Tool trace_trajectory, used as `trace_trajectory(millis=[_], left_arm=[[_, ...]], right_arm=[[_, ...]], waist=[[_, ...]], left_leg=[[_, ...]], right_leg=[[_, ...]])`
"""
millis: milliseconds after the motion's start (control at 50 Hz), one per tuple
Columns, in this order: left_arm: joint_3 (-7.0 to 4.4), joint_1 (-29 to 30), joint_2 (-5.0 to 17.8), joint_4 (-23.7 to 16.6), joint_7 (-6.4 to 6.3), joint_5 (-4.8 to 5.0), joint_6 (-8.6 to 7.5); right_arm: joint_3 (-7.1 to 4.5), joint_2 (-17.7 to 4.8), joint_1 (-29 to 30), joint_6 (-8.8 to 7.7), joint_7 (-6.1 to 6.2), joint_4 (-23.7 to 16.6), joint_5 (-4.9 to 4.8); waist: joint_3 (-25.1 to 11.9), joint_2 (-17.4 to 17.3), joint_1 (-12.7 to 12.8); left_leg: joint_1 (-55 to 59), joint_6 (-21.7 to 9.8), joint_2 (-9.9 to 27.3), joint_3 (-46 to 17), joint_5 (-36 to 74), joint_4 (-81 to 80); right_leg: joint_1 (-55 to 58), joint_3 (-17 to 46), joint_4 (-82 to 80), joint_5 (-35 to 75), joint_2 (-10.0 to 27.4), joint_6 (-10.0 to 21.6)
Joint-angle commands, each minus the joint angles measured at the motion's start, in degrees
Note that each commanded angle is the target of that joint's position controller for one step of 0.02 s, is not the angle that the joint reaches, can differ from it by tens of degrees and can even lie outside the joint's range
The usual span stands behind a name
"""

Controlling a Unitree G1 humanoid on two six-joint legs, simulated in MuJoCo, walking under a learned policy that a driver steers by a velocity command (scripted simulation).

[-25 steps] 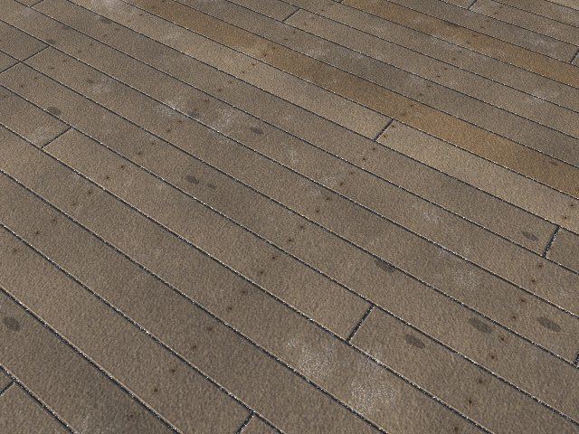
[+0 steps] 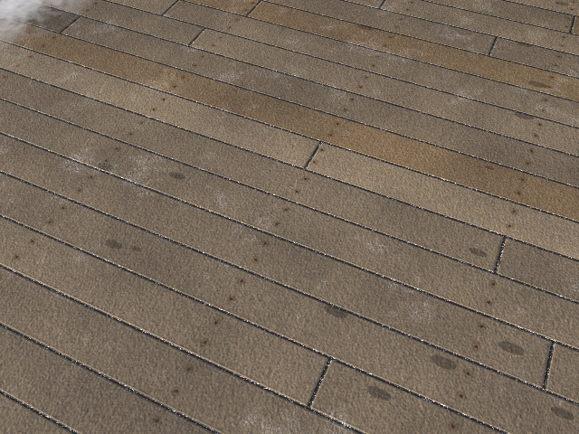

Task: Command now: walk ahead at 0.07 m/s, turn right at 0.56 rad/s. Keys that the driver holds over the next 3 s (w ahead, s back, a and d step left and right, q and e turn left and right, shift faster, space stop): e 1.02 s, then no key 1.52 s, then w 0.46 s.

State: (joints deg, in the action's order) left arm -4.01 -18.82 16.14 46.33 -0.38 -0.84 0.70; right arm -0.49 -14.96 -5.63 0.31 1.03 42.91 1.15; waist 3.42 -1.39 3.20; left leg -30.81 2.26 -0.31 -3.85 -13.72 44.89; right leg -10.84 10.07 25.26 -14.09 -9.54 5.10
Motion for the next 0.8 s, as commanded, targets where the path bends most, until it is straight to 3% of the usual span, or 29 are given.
trace_trajectory(millis=[20, 60, 80, 100, 120, 140, 160, 180, 200, 240, 380, 460, 520, 540, 560, 580, 600, 620, 640, 680, 740, 800], left_arm=[[-2.55, -0.3, 9.7, -3.6, -0.48, -0.39, 0.3], [-2.52, 3.5, 9.6, -4.7, -0.51, 0.31, 0.48], [-2.09, 4.3, 8.3, -5.7, -0.47, 1.08, 0.23], [-0.84, -1.0, 3.2, -6.4, -0.51, 1.21, 0.01], [-2.07, -4.2, 7.1, -5.9, -1.13, 0.64, 0.99], [-2.52, -3.9, 9.5, -4.3, -1.3, -0.9, 1.57], [-2.77, -1.4, 9.5, -3.7, -0.74, -0.89, 2.0], [-2.76, -0.3, 8.7, -3.9, -0.1, -0.37, 2.57], [-2.57, 0.9, 8.2, -4.4, 0.65, -0.32, 3.1], [-2.2, 1.2, 7.5, -4.5, 1.5, 0.36, 3.6], [-1.04, 7.3, 5.8, -7.0, 2.44, 0.14, 4.33], [-0.35, 8.8, 5.1, -8.4, 2.85, 0.63, 4.07], [-0.18, 6.4, 4.7, -8.4, 2.81, 0.67, 3.24], [-0.29, 4.7, 5.2, -7.8, 2.4, 0.28, 2.62], [-1.03, 3.8, 8.6, -7.8, 1.69, -0.5, 1.85], [-3.1, 4.2, 18.0, -10.0, 1.46, -0.37, 1.56], [-3.5, -0.1, 16.7, -8.6, 1.05, -0.71, 1.63], [-2.43, 2.5, 13.3, -8.4, 0.65, -0.36, 1.68], [-1.73, 6.5, 10.8, -8.8, 0.42, 0.04, 1.84], [-1.14, 9.3, 8.7, -9.8, 0.07, 0.45, 1.61], [-1.4, 5.8, 9.2, -9.0, 0.41, 0.86, 1.05], [-1.75, 3.2, 9.7, -8.4, 0.25, 0.6, 0.94]], right_arm=[[-1.47, -6.4, -0.4, -1.28, 0.73, -3.9, -0.7], [-1.59, -6.7, -4.8, -2.12, 1.26, -3.2, -0.62], [-2.03, -8.5, -7.8, -2.73, 1.86, -2.7, 0.03], [-2.72, -13.1, -7.9, -2.63, 2.62, -3.8, 0.35], [-3.01, -13.4, -8.2, -1.33, 2.17, -3.6, -0.8], [-2.48, -10.0, -8.2, -0.74, 1.79, -4.1, -1.13], [-1.68, -7.1, -6.1, -0.55, 1.74, -4.7, -1.06], [-1.35, -6.2, -3.5, -0.17, 1.74, -5.3, -0.47], [-1.56, -6.9, -2.7, -0.19, 1.97, -5.3, -0.16], [-1.9, -7.3, -3.3, -0.33, 1.74, -5.3, 0.4], [-3.2, -8.9, -7.2, -0.44, 1.11, -3.8, 0.64], [-4.04, -10.5, -6.7, -0.02, 0.2, -3.5, 0.98], [-4.64, -11.7, -6.1, 0.66, -0.09, -3.2, 0.28], [-4.74, -11.4, -6.9, 0.9, -0.14, -2.7, 0.09], [-4.43, -9.2, -9.6, 1.28, -0.49, -2.4, 0.36], [-3.12, -5.0, -7.3, 1.91, 0.0, -6.9, 0.46], [-3.58, -7.8, -2.7, 2.72, 0.79, -7.1, 0.85], [-3.71, -7.5, -3.7, 3.04, 0.55, -6.6, -0.12], [-3.88, -7.8, -5.0, 2.72, 0.28, -5.5, -0.61], [-4.39, -8.8, -7.2, 2.23, -0.18, -3.8, 0.71], [-4.29, -7.7, -6.5, 2.53, -0.62, -4.1, 0.34], [-4.1, -7.2, -4.4, 2.96, -0.3, -4.9, 0.22]], waist=[[-4.9, 7.5, -1.4], [-4.2, 7.6, -4.6], [-6.0, 4.4, -5.5], [-10.2, -9.0, -2.2], [-12.5, -14.6, -1.9], [-10.3, -6.1, -1.7], [-7.7, -2.7, -1.7], [-6.1, -2.5, -0.9], [-5.2, -5.3, -0.9], [-5.6, -7.1, -1.5], [-5.6, -7.3, -4.1], [-5.8, -9.0, -4.4], [-6.5, -7.8, -2.4], [-6.5, -5.0, -1.6], [-4.8, 6.4, -1.7], [-1.8, 20.5, -2.2], [-2.3, 12.8, 1.9], [-1.2, 10.3, -1.1], [0.0, 8.7, -3.2], [-2.8, 10.0, -4.0], [-5.6, 6.6, -3.2], [-4.7, 7.6, -1.9]], left_leg=[[4.3, -1.2, -1.9, -0.9, -3.2, -6.3], [14.1, -2.5, -2.0, -1.1, 1.9, -19.4], [22.7, -4.0, 3.3, -4.9, 8.5, -25.3], [31.4, -8.2, 19.4, -18.3, 26.8, -25.4], [32.2, -16.5, 25.4, -28.7, 40.1, -24.6], [30.3, -17.4, 24.1, -24.5, 37.8, -24.5], [26.8, -15.8, 19.9, -17.9, 33.2, -24.9], [24.4, -13.8, 16.4, -12.5, 28.2, -26.0], [23.3, -13.0, 14.4, -9.0, 26.8, -26.5], [23.1, -13.0, 12.5, -4.6, 27.9, -26.4], [24.7, -14.9, 16.1, -1.5, 18.2, -27.4], [21.2, -13.9, 16.7, 1.6, 15.5, -25.9], [19.2, -11.2, 16.8, 4.2, 15.0, -20.7], [15.9, -8.2, 15.6, 6.5, 11.1, -16.5], [8.7, -3.8, 11.3, 11.4, -0.1, -5.4], [-6.1, 0.5, 0.3, 12.8, -22.5, 4.4], [-4.3, 0.0, 1.5, 3.9, -22.1, 13.4], [-3.9, -0.3, 2.2, 2.2, -17.3, 15.6], [-3.1, -0.7, 2.7, 1.4, -12.0, 14.6], [-2.1, -0.6, 1.7, 2.4, -7.5, 16.1], [-2.6, 0.2, 1.1, 1.9, -6.6, 16.2], [-4.5, 0.6, 0.9, 1.2, -6.9, 12.0]], right_leg=[[5.0, 15.7, 1.4, 38.4, 16.2, 6.0], [1.3, 17.1, 4.5, 31.6, 13.3, 2.7], [-3.1, 15.2, 9.6, 24.0, 10.6, 0.0], [-8.9, 4.9, 22.8, -3.8, 4.6, -2.8], [-16.3, -3.6, 31.6, -27.7, -2.3, -3.9], [-17.7, -3.7, 39.2, -24.2, 2.1, -4.6], [-17.2, -3.7, 41.4, -19.4, 3.5, -5.3], [-16.7, -4.2, 42.0, -16.1, 4.5, -6.2], [-17.0, -5.0, 42.5, -13.5, 5.2, -6.9], [-16.6, -6.5, 43.2, -11.1, 4.8, -8.0], [-15.7, -9.1, 30.8, -11.4, 8.1, -7.5], [-8.1, -12.5, 20.3, -12.5, 8.5, -5.5], [-1.2, -14.4, 7.9, -7.0, 7.7, -3.5], [3.4, -13.3, 0.7, -2.0, 7.1, -2.7], [6.6, -0.2, -9.3, -2.2, 14.4, -1.0], [5.3, 23.6, -12.1, 11.5, 31.1, 6.3], [2.1, 20.7, -10.3, 16.2, 31.0, 11.1], [0.8, 15.2, -9.3, 15.7, 27.1, 10.8], [-0.2, 10.8, -9.4, 13.1, 22.7, 8.3], [2.8, 7.3, -7.9, 19.7, 18.5, 6.7], [6.5, 8.4, -6.6, 24.3, 18.5, 7.1], [8.3, 11.5, -6.7, 20.6, 18.4, 7.5]])
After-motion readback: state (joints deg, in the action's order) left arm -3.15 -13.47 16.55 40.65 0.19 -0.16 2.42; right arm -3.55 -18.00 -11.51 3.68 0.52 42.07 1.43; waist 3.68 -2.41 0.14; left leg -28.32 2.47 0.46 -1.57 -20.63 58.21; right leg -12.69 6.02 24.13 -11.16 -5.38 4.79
